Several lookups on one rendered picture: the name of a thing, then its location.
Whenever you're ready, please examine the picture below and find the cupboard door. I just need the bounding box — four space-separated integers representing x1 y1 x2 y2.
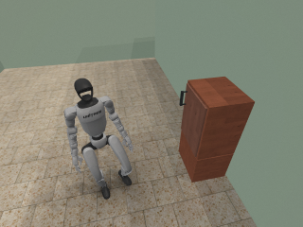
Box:
181 83 207 157

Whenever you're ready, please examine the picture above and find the robot right forearm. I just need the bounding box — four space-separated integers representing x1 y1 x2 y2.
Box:
66 128 79 156

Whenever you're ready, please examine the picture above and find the robot left hand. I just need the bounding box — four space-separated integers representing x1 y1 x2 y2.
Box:
122 135 134 153

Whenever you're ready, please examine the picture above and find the robot left upper arm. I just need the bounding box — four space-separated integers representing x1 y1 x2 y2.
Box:
99 96 118 121

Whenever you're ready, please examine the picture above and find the robot right upper arm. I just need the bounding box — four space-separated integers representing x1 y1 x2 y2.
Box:
63 106 78 135

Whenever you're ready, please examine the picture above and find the robot right hand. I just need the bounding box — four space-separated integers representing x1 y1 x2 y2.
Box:
72 155 83 173

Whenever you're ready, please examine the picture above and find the left robot foot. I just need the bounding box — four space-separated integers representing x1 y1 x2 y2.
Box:
118 170 132 186

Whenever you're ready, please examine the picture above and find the right robot thigh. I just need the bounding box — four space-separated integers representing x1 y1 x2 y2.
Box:
81 142 104 181

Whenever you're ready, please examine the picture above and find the robot left forearm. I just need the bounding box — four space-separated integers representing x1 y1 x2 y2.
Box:
113 112 128 138

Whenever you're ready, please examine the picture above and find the handle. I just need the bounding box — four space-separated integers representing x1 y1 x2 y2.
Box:
179 91 187 106

